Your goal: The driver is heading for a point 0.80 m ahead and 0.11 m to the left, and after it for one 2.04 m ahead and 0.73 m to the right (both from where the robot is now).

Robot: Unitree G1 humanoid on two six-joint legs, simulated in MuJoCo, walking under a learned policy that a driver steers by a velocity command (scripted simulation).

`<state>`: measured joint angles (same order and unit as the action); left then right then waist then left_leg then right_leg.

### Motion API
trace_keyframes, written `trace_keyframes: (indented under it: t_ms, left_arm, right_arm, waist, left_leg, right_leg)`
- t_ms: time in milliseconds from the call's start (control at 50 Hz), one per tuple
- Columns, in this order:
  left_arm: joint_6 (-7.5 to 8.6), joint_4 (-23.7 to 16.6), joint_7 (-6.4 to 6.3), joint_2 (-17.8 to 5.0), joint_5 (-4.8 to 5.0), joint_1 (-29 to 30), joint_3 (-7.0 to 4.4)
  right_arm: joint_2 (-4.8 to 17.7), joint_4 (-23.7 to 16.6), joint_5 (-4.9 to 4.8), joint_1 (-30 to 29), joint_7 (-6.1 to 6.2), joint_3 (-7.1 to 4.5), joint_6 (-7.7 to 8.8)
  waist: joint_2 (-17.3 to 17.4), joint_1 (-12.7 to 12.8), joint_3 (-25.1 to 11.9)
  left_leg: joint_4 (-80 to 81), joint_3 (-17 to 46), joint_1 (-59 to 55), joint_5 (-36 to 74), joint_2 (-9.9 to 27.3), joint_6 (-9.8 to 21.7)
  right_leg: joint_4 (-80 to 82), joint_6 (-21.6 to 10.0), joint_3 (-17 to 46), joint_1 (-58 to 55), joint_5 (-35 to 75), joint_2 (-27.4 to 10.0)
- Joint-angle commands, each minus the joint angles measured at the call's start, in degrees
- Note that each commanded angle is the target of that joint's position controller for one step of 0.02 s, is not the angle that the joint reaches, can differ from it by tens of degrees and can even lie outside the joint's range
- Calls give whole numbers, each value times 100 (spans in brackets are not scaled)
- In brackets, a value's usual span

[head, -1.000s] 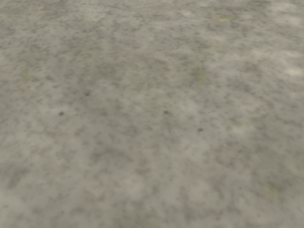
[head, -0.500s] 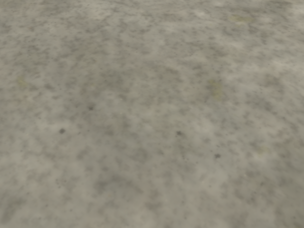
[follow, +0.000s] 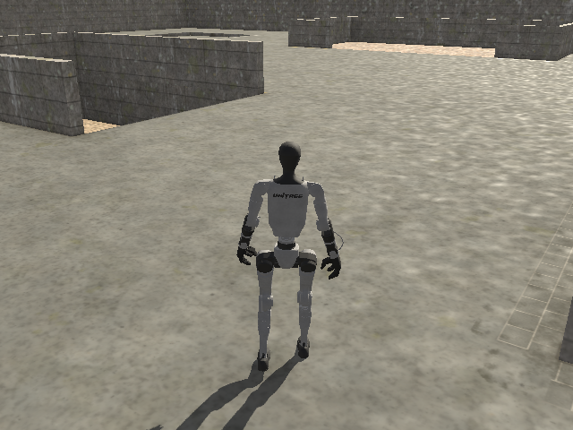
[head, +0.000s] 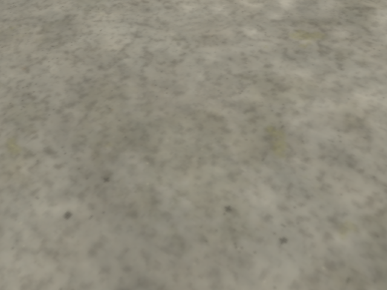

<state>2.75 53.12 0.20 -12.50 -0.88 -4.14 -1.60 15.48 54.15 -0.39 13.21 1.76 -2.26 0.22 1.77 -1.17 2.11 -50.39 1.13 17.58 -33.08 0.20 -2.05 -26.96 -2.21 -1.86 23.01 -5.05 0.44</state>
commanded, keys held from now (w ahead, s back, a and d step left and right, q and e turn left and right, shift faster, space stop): no key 0.46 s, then w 0.54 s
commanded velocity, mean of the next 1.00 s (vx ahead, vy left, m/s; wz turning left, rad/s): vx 0.18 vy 0.00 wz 0.00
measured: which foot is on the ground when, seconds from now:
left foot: up 0.00-0.10, down 0.12-0.70, up 0.72-1.00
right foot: down 0.00-1.00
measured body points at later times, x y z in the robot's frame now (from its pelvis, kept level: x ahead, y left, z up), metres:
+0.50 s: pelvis +0.06 +0.02 +0.00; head +0.07 +0.02 +0.45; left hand +0.15 +0.28 -0.14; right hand +0.09 -0.23 -0.14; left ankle +0.02 +0.14 -0.73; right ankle +0.10 -0.10 -0.73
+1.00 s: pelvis +0.22 -0.01 +0.01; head +0.24 -0.01 +0.46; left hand +0.16 +0.23 -0.13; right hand +0.39 -0.26 -0.11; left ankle +0.37 +0.16 -0.68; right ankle +0.12 -0.09 -0.73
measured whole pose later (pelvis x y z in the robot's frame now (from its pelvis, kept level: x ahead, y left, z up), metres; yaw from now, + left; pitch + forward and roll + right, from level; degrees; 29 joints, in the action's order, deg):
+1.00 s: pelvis +0.22 -0.01 +0.01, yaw -1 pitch +1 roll +0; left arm 4.8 63.7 -0.2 -10.9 -0.1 -23.3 -1.5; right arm 14.9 53.4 -1.4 4.0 -0.4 -4.0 4.4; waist 1.6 4.0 0.6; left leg -44.6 -0.2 36.4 -4.2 6.4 0.6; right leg -11.5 -2.8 -3.0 -2.7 -15.0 2.3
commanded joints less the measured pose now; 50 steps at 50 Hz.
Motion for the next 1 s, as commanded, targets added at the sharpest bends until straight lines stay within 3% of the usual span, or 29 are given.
trace_keyframes:
  t_ms: [20, 40, 80, 120, 140, 160, 180, 200, 280, 440, 460, 480, 500, 540, 560, 580, 620, 640, 680, 700, 720, 740, 760, 780, 820, 840, 900, 960, 1000]
  left_arm:
    - [-45, -251, -67, -838, -63, 376, -166]
    - [-71, -234, -83, -811, -68, 417, -165]
    - [-112, -150, -111, -786, 21, 408, -162]
    - [-127, 10, -113, -642, 91, 140, -118]
    - [-135, 63, -107, -636, 53, 34, -110]
    - [-162, 25, -126, -584, 51, -15, -129]
    - [-166, 59, -154, -635, 1, 61, -126]
    - [-161, 95, -166, -629, 16, -13, -138]
    - [-163, 305, -167, -614, 58, -192, -150]
    - [-255, 551, -175, -626, 96, -198, -170]
    - [-267, 581, -182, -633, 98, -207, -173]
    - [-283, 663, -187, -581, 102, -303, -161]
    - [-302, 701, -190, -576, 124, -319, -169]
    - [-274, 668, -181, -606, 145, -179, -196]
    - [-200, 573, -158, -597, 157, 22, -197]
    - [-104, 482, -122, -545, 191, 165, -188]
    - [89, 404, -33, -497, 235, 227, -186]
    - [161, 429, 10, -491, 256, 99, -193]
    - [218, 784, 45, -568, 295, -783, -283]
    - [212, 992, 28, -836, 254, -1419, -403]
    - [224, 1156, 22, -1438, 259, -2160, -578]
    - [285, 1223, 97, -1369, 190, -2595, -494]
    - [359, 1114, 89, -1005, 140, -2125, -352]
    - [400, 949, 99, -782, 144, -1715, -277]
    - [406, 800, 123, -616, 133, -1369, -174]
    - [368, 807, 111, -521, 109, -1416, -130]
    - [300, 857, -4, -701, 83, -1740, -127]
    - [258, 795, -98, -875, 68, -1789, -154]
    - [255, 806, -115, -922, 92, -1951, -180]
  right_arm:
    - [404, -66, 11, 488, 144, -119, -179]
    - [310, 23, 24, 579, 150, -101, -176]
    - [196, 204, 64, 758, 108, -85, -156]
    - [297, 195, 201, 613, 54, -87, -166]
    - [478, 82, 211, 447, 64, -92, -166]
    - [746, 143, 132, 268, 54, -152, -132]
    - [529, 118, 109, 77, 36, -106, -51]
    - [416, 155, 133, 20, 35, -72, 21]
    - [388, 295, 79, 209, 19, -65, 177]
    - [349, 445, 56, 335, 23, -28, 113]
    - [340, 459, 56, 337, 21, -24, 109]
    - [305, 534, 48, 461, 21, -21, 97]
    - [366, 569, 17, 498, 25, -46, 77]
    - [605, 514, -39, 494, 41, -130, 69]
    - [725, 509, -74, 635, 45, -174, 108]
    - [864, 531, -108, 705, 49, -228, 171]
    - [776, 548, -104, 717, 45, -243, 319]
    - [709, 519, -112, 627, 23, -240, 362]
    - [659, 367, -150, 176, -33, -235, 359]
    - [623, 230, -126, -90, -47, -217, 387]
    - [264, -5, -80, -206, -39, -127, 450]
    - [186, -121, -82, -269, -22, -109, 535]
    - [350, -110, -228, -248, -68, -172, 590]
    - [357, -56, -278, -203, -122, -174, 624]
    - [418, -32, -189, -299, -137, -253, 632]
    - [392, -25, -151, -292, -160, -276, 598]
    - [170, -159, -87, -628, -197, -249, 496]
    - [8, -450, -84, -1382, -216, -156, 480]
    - [23, -564, -110, -1752, -262, -119, 483]
  waist:
    - [-1015, -140, -659]
    - [-1034, -171, -689]
    - [-926, -278, -771]
    - [-666, -203, -577]
    - [-433, -63, -333]
    - [298, 196, -48]
    - [327, 161, 56]
    - [382, 214, 24]
    - [107, 138, -213]
    - [-134, 79, -324]
    - [-144, 81, -321]
    - [-118, 70, -438]
    - [-16, 73, -323]
    - [354, 11, 164]
    - [553, -91, 445]
    - [749, -125, 714]
    - [799, -69, 929]
    - [774, 40, 870]
    - [573, 507, 538]
    - [193, 776, 271]
    - [-1373, 939, -50]
    - [-1829, 1012, -412]
    - [-1103, 693, -107]
    - [-813, 516, 47]
    - [-493, 327, 231]
    - [-576, 286, 194]
    - [-530, 311, 240]
    - [-510, 434, 428]
    - [-595, 527, 515]
  left_leg:
    - [403, 121, 78, 357, 319, -120]
    - [778, 29, -276, 734, 274, -92]
    - [1715, -201, -929, 1852, 145, 20]
    - [2332, -105, -1160, 2307, 249, 227]
    - [2697, 218, -937, 1980, 571, 390]
    - [2796, 240, 47, 798, 516, 534]
    - [3031, 250, 476, 499, 464, 490]
    - [3121, 247, 537, 655, 477, 386]
    - [2841, 108, -52, 1992, 378, 250]
    - [2698, 15, -375, 2820, 318, 305]
    - [2699, 7, -391, 2873, 313, 306]
    - [2775, -25, -466, 2351, 280, 337]
    - [2874, 40, -391, 1555, 286, 438]
    - [3274, 649, -278, -222, 651, 837]
    - [3610, 1231, -411, -791, 1065, 1084]
    - [3838, 1826, -554, -961, 1530, 1340]
    - [3797, 2127, -817, -84, 1899, 1518]
    - [3621, 1914, -908, 488, 1842, 1445]
    - [3104, 1077, -190, 1215, 1304, 1067]
    - [2218, 535, 396, 2194, 870, 815]
    - [190, -467, 1483, 2047, -10, 322]
    - [-1312, 6, 2335, 86, -327, 241]
    - [-2096, 466, 2821, 204, 48, 408]
    - [-2216, 449, 2882, 751, 300, 568]
    - [-1665, 286, 2754, 1668, 686, 656]
    - [-1405, 184, 2492, 1898, 743, 611]
    - [-646, -76, 2460, 2333, 726, 340]
    - [666, -213, 2277, 3006, 591, 210]
    - [1258, -355, 1988, 3382, 452, 218]
  right_leg:
    - [1302, -866, 1571, -554, -514, -1318]
    - [1324, -822, 1363, -356, -620, -1195]
    - [1254, -695, 1050, -161, -1113, -1011]
    - [1209, -286, 891, 29, -2152, -782]
    - [1042, -78, 797, 57, -2358, -636]
    - [892, 90, 390, -494, -1928, -278]
    - [581, 141, 363, -1002, -1397, -249]
    - [430, 90, 339, -1213, -1020, -241]
    - [209, -59, 323, -1281, 96, -274]
    - [44, -16, 290, -1468, 800, -274]
    - [37, -11, 292, -1487, 833, -277]
    - [-3, -7, 191, -1532, 306, -192]
    - [-141, -2, 46, -1408, -545, -50]
    - [-643, 12, -218, -616, -2070, 199]
    - [-1016, 6, -288, -57, -2120, 216]
    - [-1323, -59, -236, 387, -1942, 101]
    - [-1533, -202, -3, 824, -1911, -197]
    - [-1274, -260, -14, 696, -1971, -238]
    - [-205, -309, -245, -1054, -1302, 11]
    - [29, -391, 206, -2087, -1044, -131]
    - [898, -979, 2216, -3050, -1498, -1215]
    - [1625, -1549, 4144, -3606, -1434, -2136]
    - [1479, -1482, 3817, -3405, -1408, -2242]
    - [1460, -1269, 3105, -3126, -1222, -1994]
    - [1638, -950, 2059, -2670, -534, -1625]
    - [1716, -849, 1653, -2494, -150, -1433]
    - [1915, -911, 1131, -2348, 677, -1295]
    - [2110, -877, 784, -2033, 683, -1189]
    - [2228, -854, 609, -1917, 538, -1163]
